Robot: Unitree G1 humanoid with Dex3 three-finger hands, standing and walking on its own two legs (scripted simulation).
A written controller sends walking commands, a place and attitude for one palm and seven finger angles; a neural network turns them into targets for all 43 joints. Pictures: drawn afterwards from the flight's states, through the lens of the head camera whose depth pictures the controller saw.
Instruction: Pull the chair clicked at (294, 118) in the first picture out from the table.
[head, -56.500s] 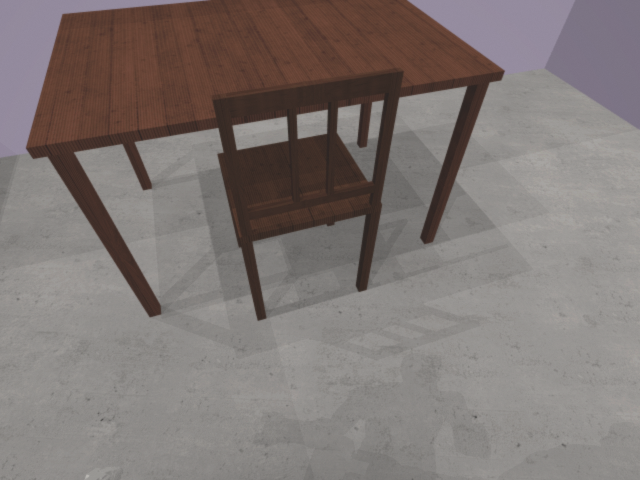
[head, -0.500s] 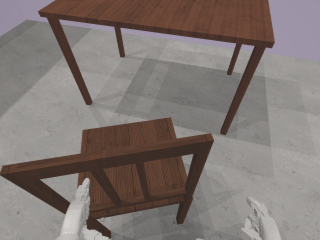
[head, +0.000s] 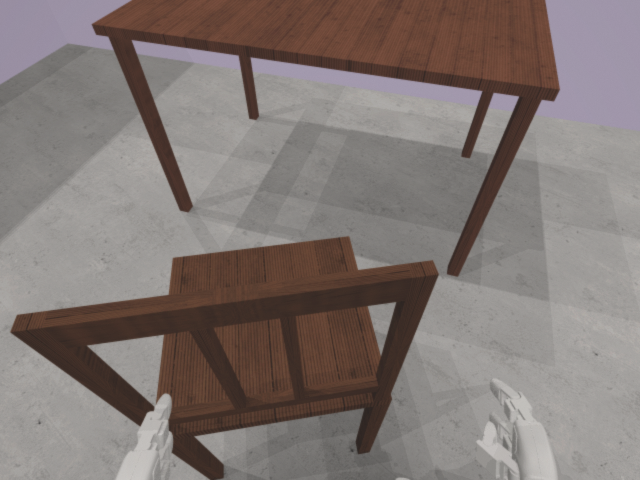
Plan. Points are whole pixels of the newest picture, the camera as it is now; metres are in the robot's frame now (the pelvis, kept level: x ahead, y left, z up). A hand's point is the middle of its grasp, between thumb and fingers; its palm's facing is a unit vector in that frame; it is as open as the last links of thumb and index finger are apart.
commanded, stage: draw the hand back to the body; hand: left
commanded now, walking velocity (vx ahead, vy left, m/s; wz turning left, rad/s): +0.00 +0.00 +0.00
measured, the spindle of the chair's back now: (223, 370) +0.27 +0.14 -0.04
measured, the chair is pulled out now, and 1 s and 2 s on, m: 0.64 0.64 0.64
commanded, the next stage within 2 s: step back with the hand held close in 1.54 s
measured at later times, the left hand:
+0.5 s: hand (140, 452) +0.15 +0.18 +0.07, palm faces +0.00 -0.99 -0.14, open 17.1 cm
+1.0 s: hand (88, 434) +0.16 +0.22 +0.09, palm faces +0.15 -0.86 -0.49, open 10.2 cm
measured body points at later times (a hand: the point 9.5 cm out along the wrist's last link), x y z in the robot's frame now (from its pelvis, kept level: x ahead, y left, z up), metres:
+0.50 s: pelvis +0.00 +0.00 +0.00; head +0.03 -0.01 +0.45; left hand +0.15 +0.23 +0.08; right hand +0.18 -0.23 -0.07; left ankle -0.02 +0.13 -0.68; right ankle +0.01 -0.13 -0.68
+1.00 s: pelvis +0.03 -0.01 +0.05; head +0.03 -0.04 +0.50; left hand +0.15 +0.27 +0.12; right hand +0.22 -0.23 -0.03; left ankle -0.02 +0.13 -0.68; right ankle +0.01 -0.13 -0.68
